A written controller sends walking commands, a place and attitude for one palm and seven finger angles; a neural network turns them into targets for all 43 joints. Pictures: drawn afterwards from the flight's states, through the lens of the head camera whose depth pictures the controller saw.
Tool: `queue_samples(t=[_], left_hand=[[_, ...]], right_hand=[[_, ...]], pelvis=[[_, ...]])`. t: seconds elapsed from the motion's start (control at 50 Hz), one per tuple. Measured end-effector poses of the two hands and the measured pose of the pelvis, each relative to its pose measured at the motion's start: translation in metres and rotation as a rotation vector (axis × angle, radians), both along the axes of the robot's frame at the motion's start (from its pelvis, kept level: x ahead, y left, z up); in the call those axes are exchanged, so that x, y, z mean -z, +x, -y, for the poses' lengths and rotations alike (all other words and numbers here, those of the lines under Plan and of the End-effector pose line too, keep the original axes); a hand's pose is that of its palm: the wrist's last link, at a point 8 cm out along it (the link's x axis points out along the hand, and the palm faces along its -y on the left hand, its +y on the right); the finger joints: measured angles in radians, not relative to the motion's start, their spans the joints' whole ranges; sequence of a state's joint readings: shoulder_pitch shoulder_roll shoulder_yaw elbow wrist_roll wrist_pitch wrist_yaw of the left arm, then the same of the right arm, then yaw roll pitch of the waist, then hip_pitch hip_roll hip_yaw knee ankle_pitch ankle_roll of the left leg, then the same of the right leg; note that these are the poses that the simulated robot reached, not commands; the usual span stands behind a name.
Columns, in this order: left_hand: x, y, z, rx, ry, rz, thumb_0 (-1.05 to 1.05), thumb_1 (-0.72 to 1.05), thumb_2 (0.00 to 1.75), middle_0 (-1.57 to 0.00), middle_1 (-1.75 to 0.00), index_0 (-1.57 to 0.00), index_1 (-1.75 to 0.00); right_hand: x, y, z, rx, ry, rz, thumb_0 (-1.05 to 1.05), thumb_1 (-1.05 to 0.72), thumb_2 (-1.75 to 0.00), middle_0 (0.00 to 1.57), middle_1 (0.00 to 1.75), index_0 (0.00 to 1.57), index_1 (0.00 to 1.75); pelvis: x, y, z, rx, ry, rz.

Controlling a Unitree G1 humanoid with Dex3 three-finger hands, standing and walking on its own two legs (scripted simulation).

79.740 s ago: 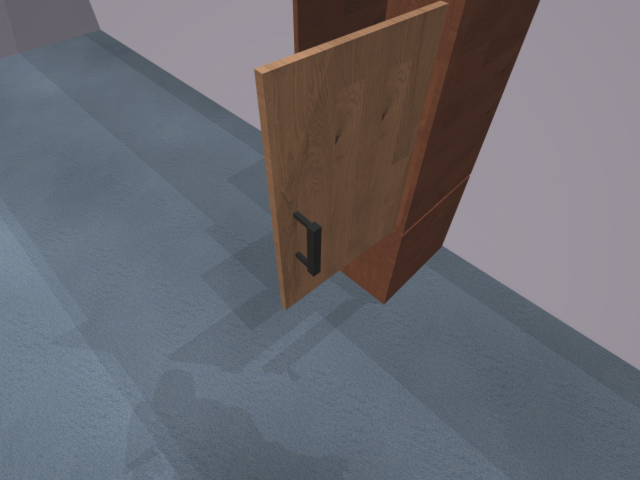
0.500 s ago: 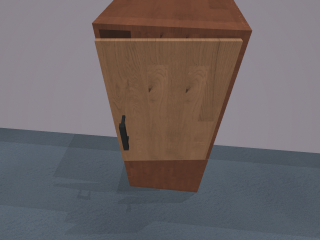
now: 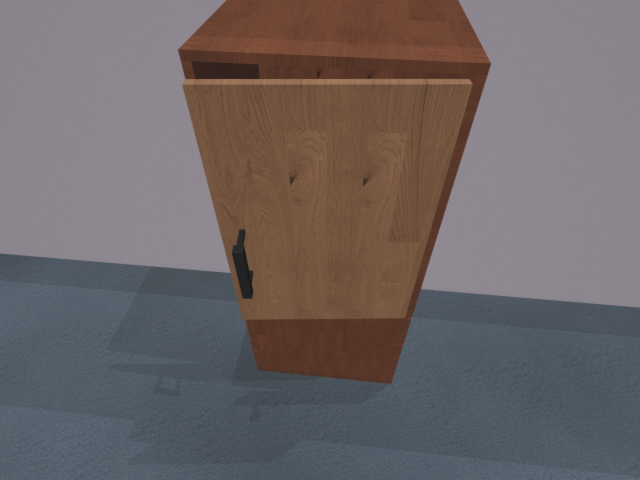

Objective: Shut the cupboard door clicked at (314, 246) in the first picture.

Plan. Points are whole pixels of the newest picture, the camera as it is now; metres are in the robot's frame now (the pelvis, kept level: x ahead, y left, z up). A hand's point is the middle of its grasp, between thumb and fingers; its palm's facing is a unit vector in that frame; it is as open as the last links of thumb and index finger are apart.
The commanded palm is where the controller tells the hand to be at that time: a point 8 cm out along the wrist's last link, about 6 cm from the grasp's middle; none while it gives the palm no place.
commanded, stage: look again from close up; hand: left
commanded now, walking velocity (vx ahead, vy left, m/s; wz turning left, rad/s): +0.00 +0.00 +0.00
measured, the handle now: (244, 265) +0.52 +0.18 -0.10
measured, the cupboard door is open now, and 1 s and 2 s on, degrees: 7 7 7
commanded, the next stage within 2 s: raise the hand and make a fist in 0.50 s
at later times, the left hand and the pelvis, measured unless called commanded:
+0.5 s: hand out of the picture +0.09 +0.24 -0.15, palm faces -0.02 -0.94 -0.33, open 7.4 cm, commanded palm none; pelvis +0.05 +0.00 +0.01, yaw +1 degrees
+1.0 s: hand (169, 445) +0.19 +0.22 -0.10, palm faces +0.10 -0.99 -0.01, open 6.3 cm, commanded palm +0.17 +0.27 -0.07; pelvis +0.04 -0.03 -0.12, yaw +3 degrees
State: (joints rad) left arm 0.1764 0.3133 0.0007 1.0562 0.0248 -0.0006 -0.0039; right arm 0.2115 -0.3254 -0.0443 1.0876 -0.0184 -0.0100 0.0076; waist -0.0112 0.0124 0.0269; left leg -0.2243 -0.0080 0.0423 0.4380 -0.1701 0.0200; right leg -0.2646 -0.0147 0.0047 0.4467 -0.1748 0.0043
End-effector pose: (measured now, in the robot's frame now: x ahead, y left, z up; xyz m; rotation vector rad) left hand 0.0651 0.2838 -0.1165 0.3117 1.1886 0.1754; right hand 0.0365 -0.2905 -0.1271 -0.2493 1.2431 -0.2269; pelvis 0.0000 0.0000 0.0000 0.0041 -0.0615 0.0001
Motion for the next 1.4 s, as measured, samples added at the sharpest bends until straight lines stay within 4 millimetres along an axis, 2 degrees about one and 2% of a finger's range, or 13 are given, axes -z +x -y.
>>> queue_samples(t=[0.36, 0.48, 0.62, 0.66, 0.72, 0.76, 0.8, 0.88, 0.98, 1.06, 1.16, 1.26, 1.4], left_hand=[[0.001, 0.010, -0.004, -0.026, 0.003, -0.062, 0.01, 0.91, 0.90, -0.20, -0.29, -0.20, -0.30], [0.000, 0.019, -0.003, -0.037, 0.006, -0.087, 0.01, 0.91, 0.90, -0.20, -0.29, -0.20, -0.30], [-0.002, 0.043, 0.001, -0.034, 0.013, -0.051, 0.01, 0.91, 0.90, -0.20, -0.29, -0.20, -0.30], [-0.017, 0.072, -0.008, -0.128, -0.001, 0.183, 0.01, 0.90, 0.90, -0.20, -0.30, -0.21, -0.30], [-0.061, 0.117, -0.007, -0.144, -0.029, 0.600, 0.02, 0.91, 0.90, -0.21, -0.31, -0.21, -0.31], [-0.084, 0.136, -0.002, -0.129, -0.070, 0.833, 0.01, 0.91, 0.90, -0.22, -0.32, -0.23, -0.32], [-0.093, 0.143, 0.004, -0.084, -0.114, 1.011, 0.01, 0.91, 0.90, -0.24, -0.34, -0.24, -0.34], [-0.075, 0.132, 0.017, 0.088, -0.170, 1.181, 0.00, 0.91, 0.90, -0.30, -0.40, -0.30, -0.40], [-0.028, 0.103, 0.014, 0.098, -0.242, 1.140, 0.01, 0.90, 0.90, -0.38, -0.49, -0.38, -0.49], [-0.021, 0.096, 0.011, 0.069, -0.239, 1.144, 0.02, 0.90, 0.90, -0.45, -0.57, -0.45, -0.57], [-0.035, 0.112, 0.018, 0.142, -0.263, 1.163, 0.02, 0.90, 0.90, -0.54, -0.67, -0.54, -0.67], [-0.041, 0.126, 0.017, 0.156, -0.284, 1.123, 0.02, 0.90, 0.90, -0.63, -0.76, -0.63, -0.77], [-0.039, 0.124, 0.010, 0.125, -0.260, 1.107, 0.02, 0.90, 0.90, -0.76, -0.90, -0.76, -0.91]], right_hand=[[-0.002, 0.036, -0.005, -0.033, 0.009, -0.030, 0.00, -0.91, -0.90, 0.20, 0.30, 0.20, 0.30], [-0.003, 0.058, -0.004, -0.048, 0.007, -0.032, 0.00, -0.91, -0.90, 0.20, 0.30, 0.20, 0.30], [-0.006, 0.093, -0.002, -0.069, 0.003, 0.013, 0.00, -0.91, -0.90, 0.20, 0.30, 0.20, 0.30], [-0.011, 0.107, -0.003, -0.086, -0.044, 0.119, 0.01, -0.91, -0.90, 0.20, 0.30, 0.20, 0.30], [-0.019, 0.136, -0.008, -0.096, -0.043, 0.336, 0.01, -0.91, -0.90, 0.20, 0.30, 0.20, 0.30], [-0.023, 0.157, -0.015, -0.113, -0.020, 0.467, 0.01, -0.91, -0.90, 0.20, 0.30, 0.20, 0.30], [-0.024, 0.177, -0.022, -0.136, 0.005, 0.575, 0.01, -0.91, -0.90, 0.20, 0.30, 0.20, 0.30], [-0.011, 0.211, -0.033, -0.224, 0.033, 0.723, 0.01, -0.91, -0.90, 0.20, 0.30, 0.20, 0.30], [0.024, 0.237, -0.044, -0.304, 0.038, 0.782, 0.01, -0.91, -0.90, 0.20, 0.30, 0.20, 0.30], [0.050, 0.238, -0.055, -0.315, 0.042, 0.752, 0.01, -0.91, -0.90, 0.20, 0.30, 0.20, 0.30], [0.070, 0.217, -0.068, -0.279, 0.067, 0.675, 0.01, -0.91, -0.90, 0.20, 0.30, 0.20, 0.30], [0.072, 0.188, -0.074, -0.212, 0.084, 0.620, 0.01, -0.90, -0.90, 0.20, 0.30, 0.20, 0.30], [0.062, 0.161, -0.066, -0.191, 0.036, 0.588, 0.01, -0.90, -0.90, 0.20, 0.30, 0.20, 0.30]], pelvis=[[-0.004, 0.028, 0.000, -0.018, 0.005, -0.022], [-0.006, 0.043, 0.001, -0.022, 0.002, -0.030], [-0.006, 0.056, 0.004, -0.021, -0.002, -0.031], [0.000, 0.056, 0.008, -0.031, 0.003, -0.024], [0.013, 0.059, 0.011, -0.052, 0.007, -0.043], [0.022, 0.059, 0.013, -0.058, 0.001, -0.084], [0.034, 0.057, 0.016, -0.052, 0.002, -0.135], [0.071, 0.047, 0.022, -0.040, 0.006, -0.245], [0.116, 0.037, 0.026, -0.044, -0.014, -0.321], [0.134, 0.032, 0.025, -0.051, -0.044, -0.335], [0.138, 0.025, 0.020, -0.053, -0.066, -0.342], [0.131, 0.020, 0.013, -0.047, -0.066, -0.351], [0.125, 0.018, 0.002, -0.041, -0.065, -0.358]])
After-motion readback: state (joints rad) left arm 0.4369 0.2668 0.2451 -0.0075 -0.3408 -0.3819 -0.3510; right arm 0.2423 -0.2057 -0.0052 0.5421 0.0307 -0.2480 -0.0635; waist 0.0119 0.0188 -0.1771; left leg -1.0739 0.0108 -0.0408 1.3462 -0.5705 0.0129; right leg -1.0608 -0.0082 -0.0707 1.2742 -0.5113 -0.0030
